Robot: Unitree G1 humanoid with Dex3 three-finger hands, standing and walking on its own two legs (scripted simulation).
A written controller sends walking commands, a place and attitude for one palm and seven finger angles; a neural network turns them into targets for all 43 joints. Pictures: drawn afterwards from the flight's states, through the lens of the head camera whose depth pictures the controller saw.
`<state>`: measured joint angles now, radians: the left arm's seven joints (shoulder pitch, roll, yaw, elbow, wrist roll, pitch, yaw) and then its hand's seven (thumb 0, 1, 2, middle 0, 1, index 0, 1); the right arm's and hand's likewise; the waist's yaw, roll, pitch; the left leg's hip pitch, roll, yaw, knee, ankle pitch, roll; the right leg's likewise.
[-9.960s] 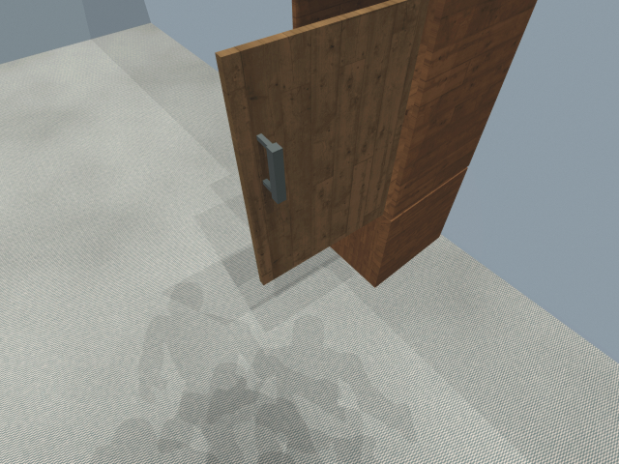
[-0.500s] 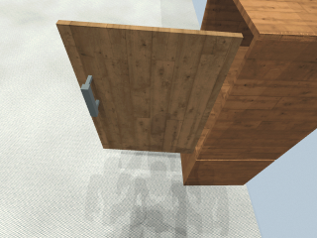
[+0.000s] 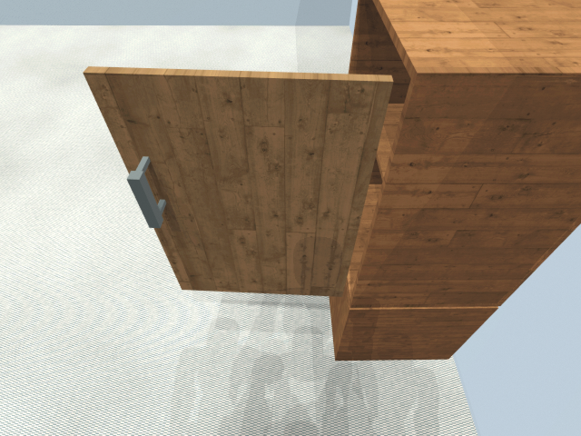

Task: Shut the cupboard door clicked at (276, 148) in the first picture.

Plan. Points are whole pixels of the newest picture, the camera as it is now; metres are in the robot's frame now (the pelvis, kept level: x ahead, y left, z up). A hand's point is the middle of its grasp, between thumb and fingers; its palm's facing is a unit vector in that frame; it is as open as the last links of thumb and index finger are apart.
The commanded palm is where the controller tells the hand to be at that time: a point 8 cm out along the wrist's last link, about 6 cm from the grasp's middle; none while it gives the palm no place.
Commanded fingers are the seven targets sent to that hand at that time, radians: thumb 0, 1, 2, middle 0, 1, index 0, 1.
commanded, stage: come to a stop and stand still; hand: left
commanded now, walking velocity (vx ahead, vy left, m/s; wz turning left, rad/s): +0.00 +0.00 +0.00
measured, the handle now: (150, 193) +0.48 +0.27 +0.04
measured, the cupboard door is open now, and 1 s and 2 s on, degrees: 87 87 87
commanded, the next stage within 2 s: look again from close up in 0.66 s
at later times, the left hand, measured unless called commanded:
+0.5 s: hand out of the picture +0.02 +0.18 -0.18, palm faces +0.05 -0.98 -0.19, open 7.4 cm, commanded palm none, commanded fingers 0.00 0.90 0.90 -0.20 -0.30 -0.20 -0.30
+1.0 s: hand out of the picture +0.04 +0.22 -0.18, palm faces +0.00 -0.97 -0.25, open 7.4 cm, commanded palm none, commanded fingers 0.00 0.90 0.90 -0.20 -0.30 -0.20 -0.30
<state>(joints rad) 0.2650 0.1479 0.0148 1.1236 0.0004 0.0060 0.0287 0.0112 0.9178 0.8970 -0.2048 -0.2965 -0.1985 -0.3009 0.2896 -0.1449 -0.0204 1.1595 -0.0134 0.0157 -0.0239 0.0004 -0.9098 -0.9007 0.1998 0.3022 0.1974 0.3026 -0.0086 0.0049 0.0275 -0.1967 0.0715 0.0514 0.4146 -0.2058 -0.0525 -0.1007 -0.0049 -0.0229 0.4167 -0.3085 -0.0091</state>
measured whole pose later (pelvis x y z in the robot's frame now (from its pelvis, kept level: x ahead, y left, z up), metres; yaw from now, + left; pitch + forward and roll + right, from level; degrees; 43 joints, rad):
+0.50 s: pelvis +0.03 +0.00 +0.00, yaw +0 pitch +0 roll +1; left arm 0.27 0.15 0.02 1.13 0.01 0.00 0.03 0.01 0.91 0.90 -0.20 -0.30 -0.20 -0.30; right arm 0.24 -0.15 -0.02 1.14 -0.01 0.00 -0.04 0.00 -0.92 -0.90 0.20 0.30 0.20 0.30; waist 0.01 -0.02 0.04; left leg -0.17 0.06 0.05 0.41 -0.24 -0.05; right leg -0.06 -0.02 -0.02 0.39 -0.33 0.00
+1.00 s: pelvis +0.02 +0.03 -0.01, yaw -1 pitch +0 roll +0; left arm 0.26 0.17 0.00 1.05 0.01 -0.01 0.05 0.01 0.90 0.90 -0.21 -0.30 -0.20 -0.30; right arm 0.25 -0.19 -0.01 1.03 -0.01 -0.01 -0.02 0.00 -0.92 -0.90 0.20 0.30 0.20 0.30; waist -0.01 0.03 0.04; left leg -0.25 0.04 0.08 0.59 -0.33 -0.01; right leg -0.14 -0.04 0.01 0.55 -0.40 0.03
